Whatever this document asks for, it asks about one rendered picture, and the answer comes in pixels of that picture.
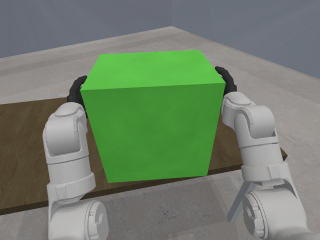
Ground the robot right upper arm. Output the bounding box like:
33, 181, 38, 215
242, 187, 320, 240

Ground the right robot hand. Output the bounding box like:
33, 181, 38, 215
215, 66, 237, 109

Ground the robot left upper arm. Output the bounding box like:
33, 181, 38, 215
49, 200, 109, 240

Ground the carton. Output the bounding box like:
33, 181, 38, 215
80, 50, 226, 183

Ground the robot left forearm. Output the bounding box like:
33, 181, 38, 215
42, 102, 96, 240

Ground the robot right forearm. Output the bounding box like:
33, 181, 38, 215
221, 91, 308, 227

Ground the table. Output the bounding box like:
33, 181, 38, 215
0, 97, 288, 223

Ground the left robot hand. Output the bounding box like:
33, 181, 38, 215
67, 75, 88, 118

